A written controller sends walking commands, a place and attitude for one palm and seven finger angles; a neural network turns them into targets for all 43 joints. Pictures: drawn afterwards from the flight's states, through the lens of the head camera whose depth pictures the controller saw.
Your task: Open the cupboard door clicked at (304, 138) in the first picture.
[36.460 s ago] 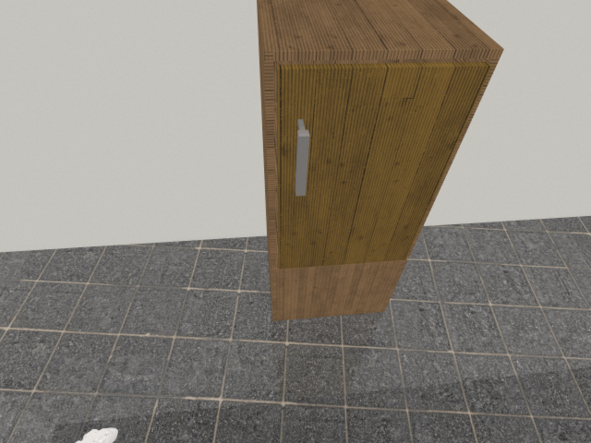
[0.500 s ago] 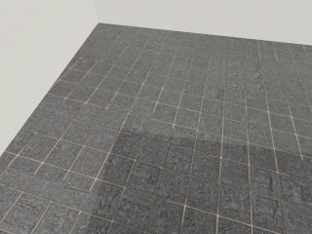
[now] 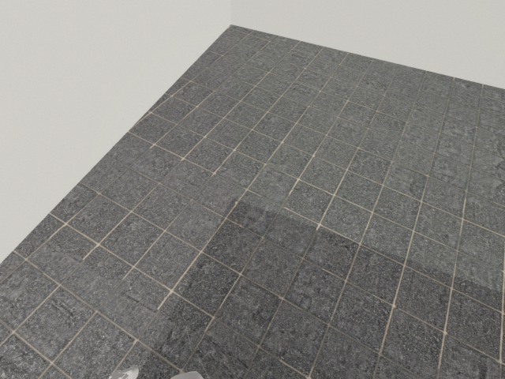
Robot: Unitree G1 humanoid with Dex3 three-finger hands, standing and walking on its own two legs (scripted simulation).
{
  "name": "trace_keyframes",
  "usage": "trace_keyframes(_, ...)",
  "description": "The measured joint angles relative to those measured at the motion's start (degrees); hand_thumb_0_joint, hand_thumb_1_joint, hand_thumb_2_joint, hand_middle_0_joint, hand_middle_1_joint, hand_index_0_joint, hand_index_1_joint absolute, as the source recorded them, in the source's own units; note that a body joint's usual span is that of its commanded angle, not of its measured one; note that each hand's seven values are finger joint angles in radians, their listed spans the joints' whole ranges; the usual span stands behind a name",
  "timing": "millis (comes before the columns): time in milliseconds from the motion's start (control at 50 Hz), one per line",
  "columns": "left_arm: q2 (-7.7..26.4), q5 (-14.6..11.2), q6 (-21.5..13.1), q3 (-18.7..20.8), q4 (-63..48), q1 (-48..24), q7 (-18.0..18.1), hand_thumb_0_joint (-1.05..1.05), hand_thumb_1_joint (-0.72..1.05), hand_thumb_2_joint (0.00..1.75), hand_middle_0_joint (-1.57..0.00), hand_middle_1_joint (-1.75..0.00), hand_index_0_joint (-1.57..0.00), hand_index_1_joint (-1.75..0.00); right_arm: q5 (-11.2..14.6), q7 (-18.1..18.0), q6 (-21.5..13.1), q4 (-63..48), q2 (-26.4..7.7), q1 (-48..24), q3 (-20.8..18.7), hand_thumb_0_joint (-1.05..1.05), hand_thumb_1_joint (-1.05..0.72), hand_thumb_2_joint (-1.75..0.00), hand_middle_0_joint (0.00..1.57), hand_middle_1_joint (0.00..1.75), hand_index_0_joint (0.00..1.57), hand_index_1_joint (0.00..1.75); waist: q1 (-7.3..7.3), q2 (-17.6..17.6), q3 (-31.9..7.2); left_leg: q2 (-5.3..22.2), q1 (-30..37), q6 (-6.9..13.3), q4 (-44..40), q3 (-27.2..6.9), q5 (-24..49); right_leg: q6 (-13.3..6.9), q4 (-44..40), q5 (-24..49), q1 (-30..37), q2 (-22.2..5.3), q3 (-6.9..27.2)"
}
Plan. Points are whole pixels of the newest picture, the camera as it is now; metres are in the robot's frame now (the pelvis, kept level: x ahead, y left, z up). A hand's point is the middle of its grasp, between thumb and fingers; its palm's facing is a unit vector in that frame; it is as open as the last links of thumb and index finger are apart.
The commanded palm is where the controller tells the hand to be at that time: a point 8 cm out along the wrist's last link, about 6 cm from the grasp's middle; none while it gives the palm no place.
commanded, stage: turn to face it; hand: left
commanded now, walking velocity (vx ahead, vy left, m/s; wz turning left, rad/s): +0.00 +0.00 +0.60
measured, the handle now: out of the picture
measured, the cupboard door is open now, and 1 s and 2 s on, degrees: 47 47 47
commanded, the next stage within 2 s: none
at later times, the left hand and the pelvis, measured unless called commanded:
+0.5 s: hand out of the picture +0.05 +0.15 -0.14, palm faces +0.30 -0.91 -0.29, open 7.4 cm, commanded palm none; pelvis +0.05 -0.06 +0.01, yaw +18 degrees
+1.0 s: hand out of the picture +0.06 +0.17 -0.15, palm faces +0.57 -0.78 -0.27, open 7.4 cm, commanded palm none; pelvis +0.08 -0.07 +0.00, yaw +35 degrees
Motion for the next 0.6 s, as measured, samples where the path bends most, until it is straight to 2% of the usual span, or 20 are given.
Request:
trace_keyframes(20,0.0,-0.3,0.4,0.0,-0.2,0.8,-0.2,0.0,0.91,0.9,-0.2,-0.29,-0.2,-0.3,-0.2,0.1,-0.5,-1.0,-0.9,-0.4,-0.1,0.0,-0.91,-0.89,0.2,0.3,0.19,0.3,0.11,1.0,-0.4,0.3,0.9,1.9,-2.9,-0.8,4.7,0.6,3.6,-1.7,-1.3,0.0,-0.2)
trace_keyframes(40,0.6,-0.5,1.0,0.1,0.0,1.0,-0.2,0.0,0.91,0.9,-0.2,-0.29,-0.2,-0.3,-0.4,-0.1,-0.9,-1.5,-1.1,-1.3,-0.4,0.0,-0.91,-0.89,0.2,0.3,0.19,0.3,-0.15,0.7,-0.5,-0.1,-0.3,3.3,-1.1,-1.3,4.1,1.6,9.1,-6.2,-3.6,0.0,1.8)
trace_keyframes(80,2.1,-0.4,2.8,0.4,0.2,0.8,0.0,0.0,0.91,0.9,-0.2,-0.29,-0.2,-0.3,-0.6,-0.4,-1.2,-2.5,-0.8,-2.7,-0.3,0.0,-0.91,-0.89,0.2,0.3,0.19,0.3,-0.02,-0.3,-0.2,-0.7,-1.0,3.7,1.4,-1.9,0.8,2.4,20.2,-10.9,-8.3,1.5,7.7)
trace_keyframes(120,3.0,-0.2,3.6,0.8,0.3,0.4,0.1,0.01,0.91,0.9,-0.2,-0.29,-0.2,-0.3,-0.7,-0.8,-1.3,-3.5,-0.8,-3.0,-0.2,0.0,-0.91,-0.89,0.2,0.3,0.2,0.3,0.06,-0.1,-0.4,-0.8,-0.8,2.9,0.5,-3.2,0.2,3.0,26.9,-10.0,-11.8,3.1,10.6)
trace_keyframes(180,3.4,-0.3,3.7,1.0,-0.6,-0.4,-0.3,0.01,0.91,0.9,-0.2,-0.29,-0.2,-0.3,-0.8,-1.2,-1.0,-4.0,-1.4,-3.2,-0.1,0.0,-0.91,-0.89,0.2,0.3,0.2,0.3,0.49,1.4,0.0,-0.9,0.3,1.8,-2.5,-5.6,2.0,3.5,26.4,-7.0,-13.7,4.5,12.7)
trace_keyframes(240,3.2,-0.6,3.2,0.8,-2.2,-0.7,-0.6,0.01,0.91,0.9,-0.19,-0.29,-0.2,-0.3,-0.9,-1.1,-0.3,-4.2,-2.2,-3.4,-0.3,0.0,-0.91,-0.89,0.2,0.3,0.2,0.3,0.72,3.4,0.3,-0.9,0.8,0.9,-4.0,-8.2,2.8,3.4,16.8,-5.9,-11.7,5.7,13.6)
trace_keyframes(300,3.3,-0.5,1.9,0.4,-3.9,0.3,-0.8,0.01,0.91,0.9,-0.19,-0.29,-0.2,-0.3,-0.5,-0.8,0.9,-4.4,-2.8,-3.2,-0.8,0.0,-0.91,-0.89,0.2,0.3,0.2,0.3,0.99,4.4,-0.2,-1.4,-0.2,-0.3,-1.7,-10.5,1.7,2.7,2.4,0.3,-6.6,6.3,13.2)
trace_keyframes(320,3.1,-0.1,1.4,0.4,-4.1,0.5,-0.6,0.01,0.91,0.9,-0.19,-0.29,-0.2,-0.3,-0.2,-0.7,1.3,-4.2,-3.1,-3.4,-1.2,0.0,-0.91,-0.89,0.2,0.3,0.2,0.3,1.24,4.8,-0.1,-1.8,-1.6,-0.3,1.9,-11.0,-2.6,1.3,2.2,1.2,-6.5,6.2,12.7)
trace_keyframes(360,2.3,0.1,1.1,-0.2,-4.2,1.1,-0.2,0.01,0.9,0.9,-0.2,-0.29,-0.2,-0.3,-0.1,-0.4,2.3,-3.9,-3.8,-4.0,-1.8,0.0,-0.91,-0.89,0.2,0.3,0.2,0.3,1.28,5.3,0.4,-3.1,-5.3,0.3,14.2,-10.9,-10.0,-1.0,3.1,0.9,-5.8,5.4,11.1)
trace_keyframes(400,1.5,0.1,1.2,-0.6,-4.2,2.3,0.1,0.01,0.9,0.9,-0.2,-0.29,-0.2,-0.3,-0.2,0.0,2.8,-3.6,-4.1,-4.5,-2.1,0.0,-0.91,-0.89,0.2,0.3,0.2,0.3,1.34,5.1,0.7,-3.6,-8.1,0.1,24.8,-9.3,-10.3,-1.8,1.1,1.3,-4.1,4.5,9.8)
trace_keyframes(440,1.0,0.1,1.3,-0.9,-3.8,3.5,0.3,0.01,0.9,0.9,-0.2,-0.29,-0.2,-0.3,-0.1,0.3,2.9,-3.6,-3.9,-5.1,-2.1,0.01,-0.91,-0.89,0.2,0.3,0.2,0.3,1.15,4.4,0.8,-3.1,-9.3,-0.5,29.7,-7.7,-8.8,-1.9,-1.7,2.3,-2.4,3.8,8.6)
trace_keyframes(500,0.4,0.1,1.2,-1.2,-3.4,4.7,0.3,0.01,0.9,0.9,-0.2,-0.29,-0.2,-0.3,0.1,0.6,2.9,-3.8,-3.2,-5.8,-1.7,0.01,-0.91,-0.89,0.2,0.3,0.2,0.3,0.9,3.1,1.4,-2.3,-7.9,-1.2,26.5,-5.8,-7.6,-2.1,-5.0,3.3,-0.2,2.9,6.4)
trace_keyframes(600,-0.2,0.2,0.8,-1.4,-3.0,5.7,0.1,0.01,0.9,0.9,-0.2,-0.29,-0.2,-0.3,0.3,0.8,2.7,-3.9,-2.4,-7.3,-0.7,0.01,-0.91,-0.89,0.2,0.3,0.19,0.3,1.88,1.7,2.7,-1.7,-2.5,-0.9,11.7,-3.1,-8.0,-1.8,-4.7,2.0,1.4,1.9,2.2)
